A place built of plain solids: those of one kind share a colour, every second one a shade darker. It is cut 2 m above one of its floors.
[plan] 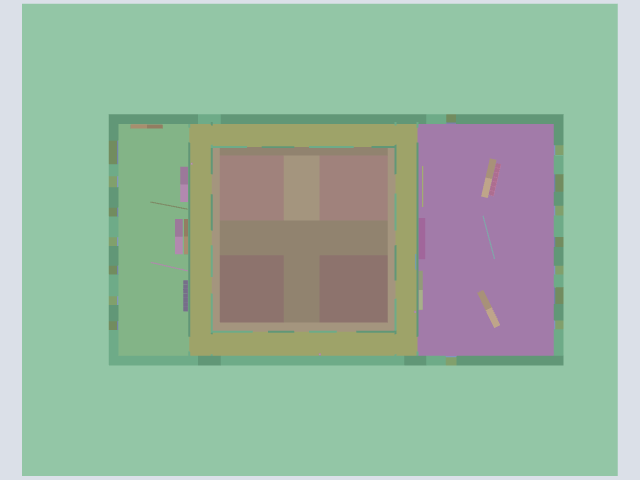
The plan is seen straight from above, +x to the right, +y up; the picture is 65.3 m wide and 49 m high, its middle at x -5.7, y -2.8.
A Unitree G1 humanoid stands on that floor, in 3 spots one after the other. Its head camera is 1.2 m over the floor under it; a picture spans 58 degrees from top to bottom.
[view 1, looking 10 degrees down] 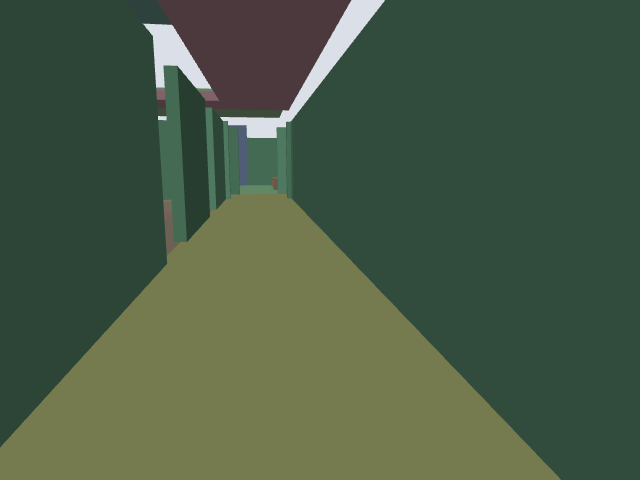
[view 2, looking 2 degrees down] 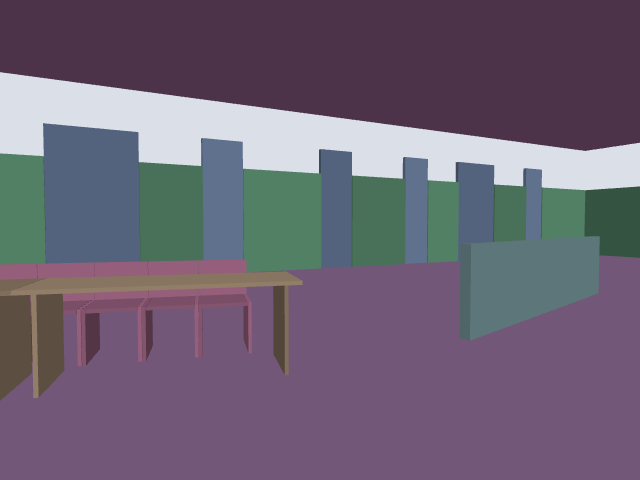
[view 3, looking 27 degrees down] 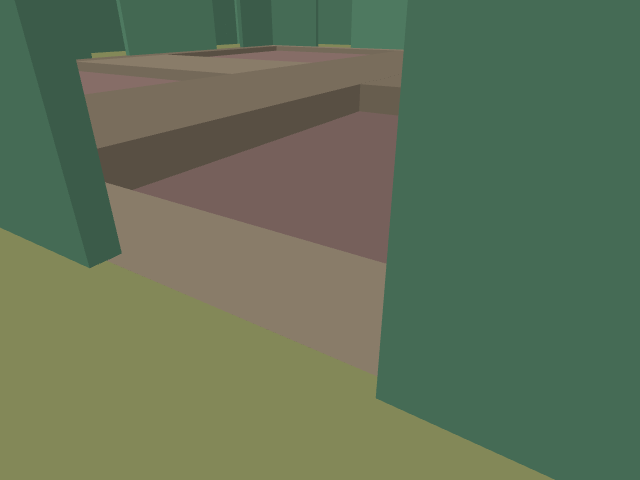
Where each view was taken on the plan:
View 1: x -1.47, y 7.91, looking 172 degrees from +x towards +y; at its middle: floor_corr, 6.91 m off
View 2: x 7.69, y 3.11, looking -28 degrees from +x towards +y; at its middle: wall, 11.87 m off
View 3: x -17.89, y -8.69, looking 32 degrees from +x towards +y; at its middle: step_tier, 3.85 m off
